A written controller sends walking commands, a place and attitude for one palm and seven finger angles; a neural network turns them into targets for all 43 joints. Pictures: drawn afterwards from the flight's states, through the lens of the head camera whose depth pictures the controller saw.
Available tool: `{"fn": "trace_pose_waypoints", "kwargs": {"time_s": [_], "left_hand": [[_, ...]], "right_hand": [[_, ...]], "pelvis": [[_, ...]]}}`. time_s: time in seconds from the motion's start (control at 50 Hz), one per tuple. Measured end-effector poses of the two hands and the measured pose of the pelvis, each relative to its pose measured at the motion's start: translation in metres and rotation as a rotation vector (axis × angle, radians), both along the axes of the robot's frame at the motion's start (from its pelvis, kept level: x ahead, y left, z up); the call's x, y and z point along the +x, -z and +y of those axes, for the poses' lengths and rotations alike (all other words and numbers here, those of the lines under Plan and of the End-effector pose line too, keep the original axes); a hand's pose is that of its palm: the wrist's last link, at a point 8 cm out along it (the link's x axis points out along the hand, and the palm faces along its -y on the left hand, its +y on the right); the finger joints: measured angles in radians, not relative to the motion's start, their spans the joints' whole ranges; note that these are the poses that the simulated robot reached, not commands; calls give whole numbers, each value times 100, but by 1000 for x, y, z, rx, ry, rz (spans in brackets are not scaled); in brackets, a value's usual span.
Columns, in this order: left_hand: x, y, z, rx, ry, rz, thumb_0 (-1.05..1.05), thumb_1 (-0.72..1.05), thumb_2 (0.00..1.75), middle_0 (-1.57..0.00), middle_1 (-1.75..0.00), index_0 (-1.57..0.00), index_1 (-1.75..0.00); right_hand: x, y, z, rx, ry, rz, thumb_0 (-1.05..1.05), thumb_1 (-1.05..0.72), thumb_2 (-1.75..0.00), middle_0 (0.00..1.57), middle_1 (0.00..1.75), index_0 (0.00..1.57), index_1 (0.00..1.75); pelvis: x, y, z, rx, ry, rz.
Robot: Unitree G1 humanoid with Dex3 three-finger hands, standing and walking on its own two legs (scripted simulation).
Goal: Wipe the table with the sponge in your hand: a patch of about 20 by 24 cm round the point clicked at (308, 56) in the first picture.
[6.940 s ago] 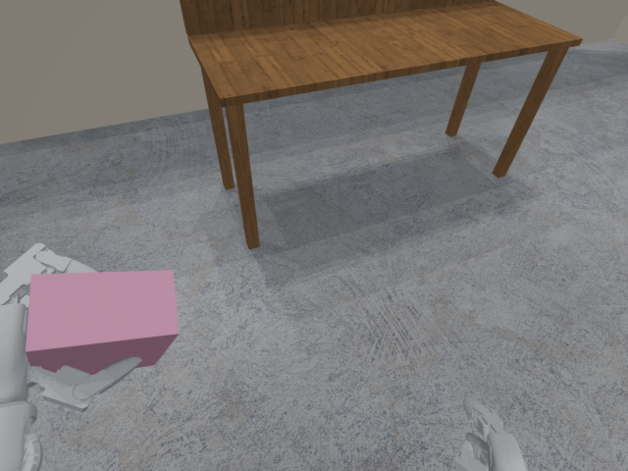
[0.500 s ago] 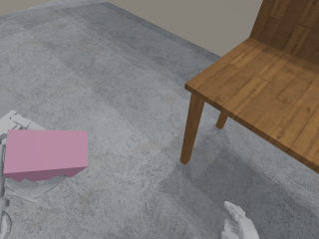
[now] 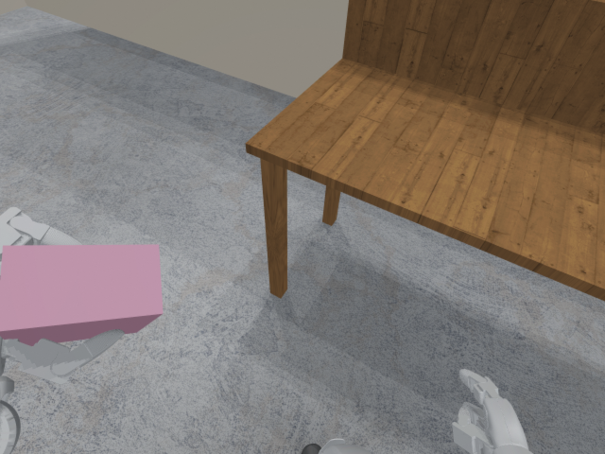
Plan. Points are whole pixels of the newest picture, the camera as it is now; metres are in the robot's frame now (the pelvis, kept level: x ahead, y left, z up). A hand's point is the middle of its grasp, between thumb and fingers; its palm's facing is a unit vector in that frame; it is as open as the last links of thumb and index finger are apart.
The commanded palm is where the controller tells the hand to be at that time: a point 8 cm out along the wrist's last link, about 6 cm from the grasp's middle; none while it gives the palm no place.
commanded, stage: turn to face it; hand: left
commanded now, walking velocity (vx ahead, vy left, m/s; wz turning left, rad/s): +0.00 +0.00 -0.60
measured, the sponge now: (104, 296) +0.22 +0.22 +0.16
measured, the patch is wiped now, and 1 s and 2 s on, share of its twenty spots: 0.00 0.00 0.00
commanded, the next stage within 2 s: take the last steps up to it in 1.44 s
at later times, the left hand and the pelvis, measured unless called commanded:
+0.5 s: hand (246, 326) +0.20 +0.07 +0.18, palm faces +0.05 -0.84 -0.54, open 10.6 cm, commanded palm +0.16 +0.14 +0.19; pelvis -0.08 -0.07 +0.00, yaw -18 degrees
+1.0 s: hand (393, 409) +0.15 -0.05 +0.17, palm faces -0.14 -0.86 -0.50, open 10.6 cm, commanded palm +0.11 +0.03 +0.19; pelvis -0.18 -0.11 -0.01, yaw -34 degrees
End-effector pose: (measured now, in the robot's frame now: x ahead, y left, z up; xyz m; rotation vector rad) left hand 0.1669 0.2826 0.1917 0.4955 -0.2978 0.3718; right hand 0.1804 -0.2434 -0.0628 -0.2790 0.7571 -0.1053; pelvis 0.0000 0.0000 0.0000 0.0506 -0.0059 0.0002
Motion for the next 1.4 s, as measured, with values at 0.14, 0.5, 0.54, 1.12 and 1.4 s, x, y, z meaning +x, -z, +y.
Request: {"fn": "trace_pose_waypoints", "kwargs": {"time_s": [0.14,0.5,0.54,1.12,1.4], "left_hand": [[3,-4,-33,21,57,30,-1,-53,102,-66,-139,-67,-138],[7,-11,-159,140,391,81,-1,-53,102,-66,-139,-66,-138],[3,-12,-159,129,393,65,-1,-53,102,-66,-139,-66,-138],[-54,-5,-310,154,767,83,-1,-53,102,-66,-139,-66,-139],[-79,3,-290,41,770,22,-1,-53,102,-66,-139,-66,-139]], "right_hand": [[-44,8,6,139,58,-43,1,-91,-90,20,30,20,30],[-199,29,-119,73,398,108,2,-91,-90,20,30,20,30],[-211,23,-127,52,419,106,2,-91,-90,20,30,19,30],[-404,38,-148,144,726,79,2,-91,-90,20,30,20,30],[-471,4,-148,-5,826,39,1,-91,-90,20,30,19,30]], "pelvis": [[-18,-5,-18,-48,96,-25],[-81,-2,-75,-9,316,1],[-87,-2,-76,-3,337,10],[-199,-1,-112,-17,669,-1],[-229,-2,-97,-18,750,11]]}}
